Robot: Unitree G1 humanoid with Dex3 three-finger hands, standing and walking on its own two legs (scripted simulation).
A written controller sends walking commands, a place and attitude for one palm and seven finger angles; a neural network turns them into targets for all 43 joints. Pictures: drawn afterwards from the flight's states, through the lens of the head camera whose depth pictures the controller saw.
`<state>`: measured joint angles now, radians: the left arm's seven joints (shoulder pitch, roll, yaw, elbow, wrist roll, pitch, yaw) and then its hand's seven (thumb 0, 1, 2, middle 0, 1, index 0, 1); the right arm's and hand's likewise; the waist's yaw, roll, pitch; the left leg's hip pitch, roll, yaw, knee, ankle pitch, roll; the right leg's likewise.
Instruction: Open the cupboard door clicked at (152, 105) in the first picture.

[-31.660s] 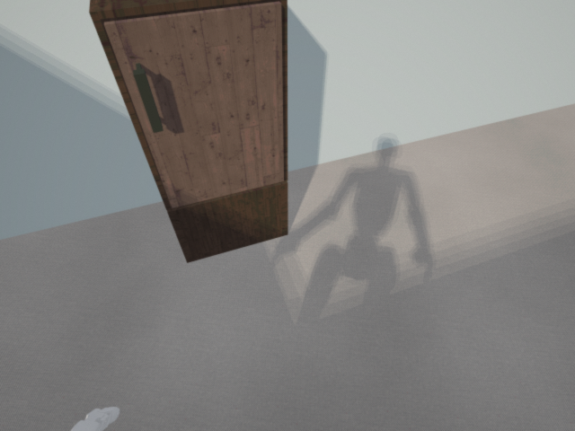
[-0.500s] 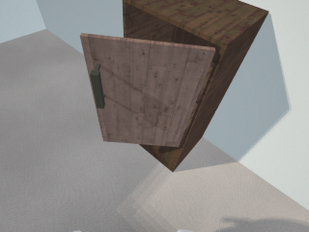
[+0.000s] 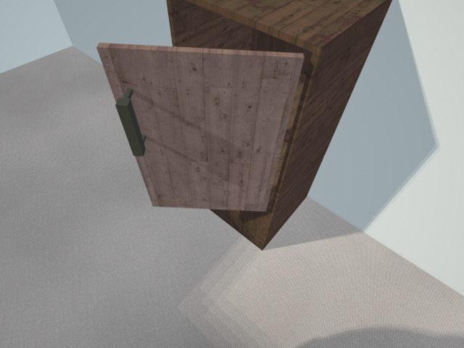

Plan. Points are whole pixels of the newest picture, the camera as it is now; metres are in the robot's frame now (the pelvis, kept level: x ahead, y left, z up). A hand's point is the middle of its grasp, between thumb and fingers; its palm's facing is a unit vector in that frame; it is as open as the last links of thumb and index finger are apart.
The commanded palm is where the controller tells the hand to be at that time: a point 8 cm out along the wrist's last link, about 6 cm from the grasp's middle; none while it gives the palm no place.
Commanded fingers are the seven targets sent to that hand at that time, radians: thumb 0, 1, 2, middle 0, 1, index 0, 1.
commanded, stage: come to a stop and stand still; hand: left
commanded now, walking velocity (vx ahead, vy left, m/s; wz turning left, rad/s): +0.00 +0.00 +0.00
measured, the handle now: (134, 123) +0.57 +0.27 +0.02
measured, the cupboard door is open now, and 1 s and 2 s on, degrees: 38 38 38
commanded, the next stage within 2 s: look again from close up in 0.28 s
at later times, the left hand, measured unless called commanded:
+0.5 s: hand out of the picture +0.00 +0.19 -0.17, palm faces +0.00 -0.98 -0.20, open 7.4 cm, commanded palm none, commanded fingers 0.00 0.90 0.90 -0.20 -0.30 -0.20 -0.30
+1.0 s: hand out of the picture +0.05 +0.16 -0.16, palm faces -0.02 -0.97 -0.23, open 7.4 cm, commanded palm none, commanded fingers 0.00 0.90 0.90 -0.20 -0.30 -0.20 -0.30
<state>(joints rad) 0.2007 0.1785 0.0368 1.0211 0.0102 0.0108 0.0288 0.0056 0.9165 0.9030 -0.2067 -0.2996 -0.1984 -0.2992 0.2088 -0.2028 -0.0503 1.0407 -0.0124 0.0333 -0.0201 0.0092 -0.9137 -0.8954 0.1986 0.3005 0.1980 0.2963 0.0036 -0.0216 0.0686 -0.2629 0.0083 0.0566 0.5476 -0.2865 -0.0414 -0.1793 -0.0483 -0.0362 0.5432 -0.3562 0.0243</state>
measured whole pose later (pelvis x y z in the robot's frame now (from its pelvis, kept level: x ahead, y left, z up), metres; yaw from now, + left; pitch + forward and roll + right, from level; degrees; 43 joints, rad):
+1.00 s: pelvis +0.02 -0.02 +0.00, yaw -2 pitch +0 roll +1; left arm 0.23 0.18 -0.01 1.06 0.01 -0.02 0.03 0.01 0.91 0.90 -0.20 -0.30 -0.20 -0.30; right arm 0.24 -0.19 0.01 1.09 -0.02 -0.02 -0.02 0.01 -0.91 -0.90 0.20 0.30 0.20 0.30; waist 0.00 0.00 0.03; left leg -0.22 0.03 0.08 0.48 -0.27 -0.01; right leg -0.16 -0.03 -0.02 0.51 -0.36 0.00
